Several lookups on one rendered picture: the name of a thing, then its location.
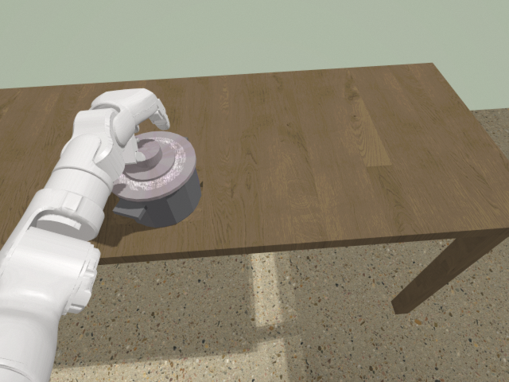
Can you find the pot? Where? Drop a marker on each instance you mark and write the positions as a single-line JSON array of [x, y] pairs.
[[166, 211]]

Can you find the robot left upper arm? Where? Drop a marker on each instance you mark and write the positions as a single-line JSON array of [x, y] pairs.
[[48, 275]]

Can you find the robot left hand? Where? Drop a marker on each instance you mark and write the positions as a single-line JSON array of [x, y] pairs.
[[142, 104]]

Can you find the knob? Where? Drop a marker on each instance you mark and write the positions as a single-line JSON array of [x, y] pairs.
[[152, 151]]

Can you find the table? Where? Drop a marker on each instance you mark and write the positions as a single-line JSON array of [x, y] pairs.
[[290, 161]]

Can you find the robot left forearm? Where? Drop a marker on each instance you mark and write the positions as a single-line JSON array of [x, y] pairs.
[[73, 199]]

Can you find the lid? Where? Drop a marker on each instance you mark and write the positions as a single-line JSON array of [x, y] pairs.
[[170, 174]]

